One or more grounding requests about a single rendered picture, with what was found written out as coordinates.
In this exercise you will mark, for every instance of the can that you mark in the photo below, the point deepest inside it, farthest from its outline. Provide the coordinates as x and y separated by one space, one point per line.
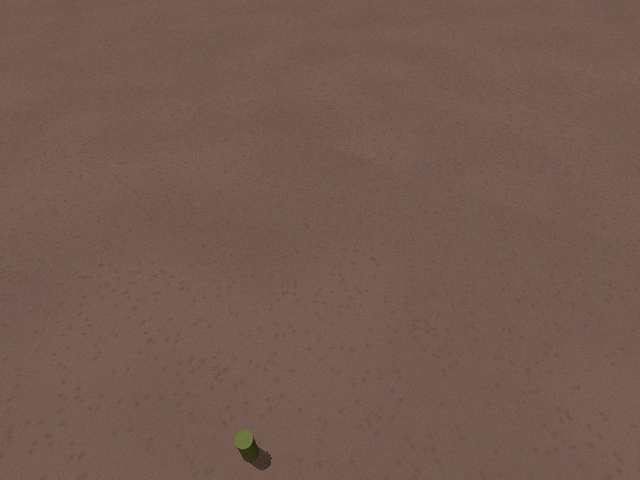
247 446

